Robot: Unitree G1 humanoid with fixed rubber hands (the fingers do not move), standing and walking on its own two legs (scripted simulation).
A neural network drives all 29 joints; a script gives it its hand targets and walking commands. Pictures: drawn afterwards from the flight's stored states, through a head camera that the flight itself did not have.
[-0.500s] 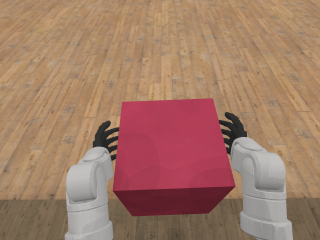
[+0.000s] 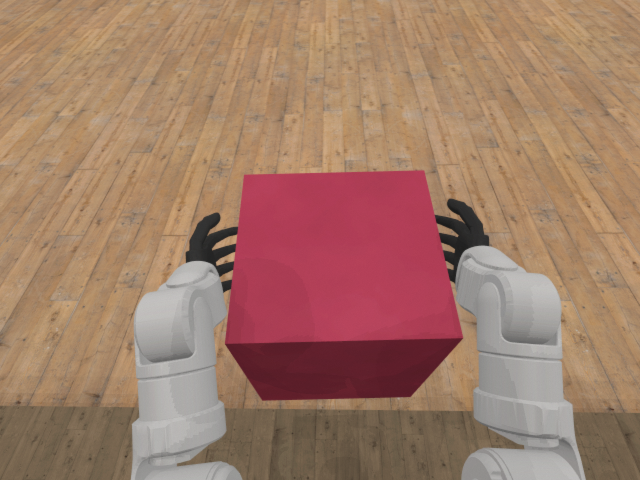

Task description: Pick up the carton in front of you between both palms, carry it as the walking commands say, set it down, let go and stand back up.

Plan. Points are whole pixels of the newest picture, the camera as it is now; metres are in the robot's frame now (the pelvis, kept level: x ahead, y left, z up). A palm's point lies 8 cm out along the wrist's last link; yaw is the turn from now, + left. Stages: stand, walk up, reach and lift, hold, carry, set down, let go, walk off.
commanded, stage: carry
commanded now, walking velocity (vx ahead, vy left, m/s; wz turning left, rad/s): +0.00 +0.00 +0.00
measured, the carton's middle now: (335, 296) +0.35 +0.00 +0.04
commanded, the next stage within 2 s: none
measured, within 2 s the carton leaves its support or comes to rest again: neither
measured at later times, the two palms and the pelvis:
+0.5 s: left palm (189, 309) +0.29 +0.16 +0.12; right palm (481, 292) +0.30 -0.14 +0.13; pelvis -0.03 +0.00 +0.00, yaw +0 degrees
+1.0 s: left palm (180, 327) +0.27 +0.16 +0.12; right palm (482, 309) +0.28 -0.14 +0.13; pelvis -0.06 +0.01 +0.00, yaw +0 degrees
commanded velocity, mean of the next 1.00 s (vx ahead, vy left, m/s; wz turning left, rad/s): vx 0.00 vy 0.00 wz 0.00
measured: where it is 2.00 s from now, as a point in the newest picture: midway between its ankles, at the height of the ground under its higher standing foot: outside the picture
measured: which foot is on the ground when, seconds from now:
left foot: down 0.00-1.00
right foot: down 0.00-1.00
